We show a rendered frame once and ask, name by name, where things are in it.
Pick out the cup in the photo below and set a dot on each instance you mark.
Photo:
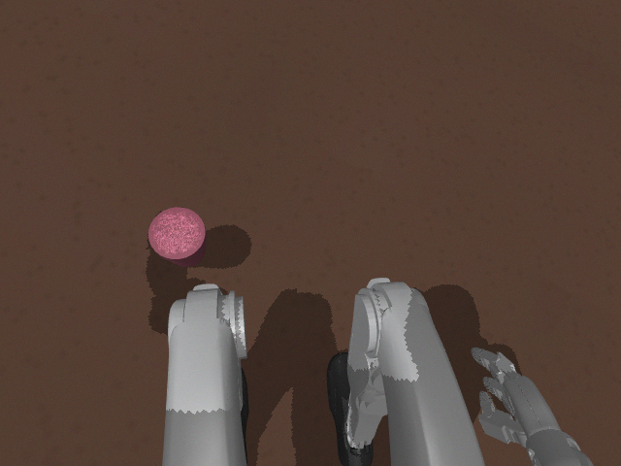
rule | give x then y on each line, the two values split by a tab
178	235

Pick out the right robot foot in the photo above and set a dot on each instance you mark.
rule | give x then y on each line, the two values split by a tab
338	396

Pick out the right robot hand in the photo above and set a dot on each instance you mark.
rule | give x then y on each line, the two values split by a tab
520	397

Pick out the right robot arm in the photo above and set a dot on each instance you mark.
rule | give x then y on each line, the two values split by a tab
555	448

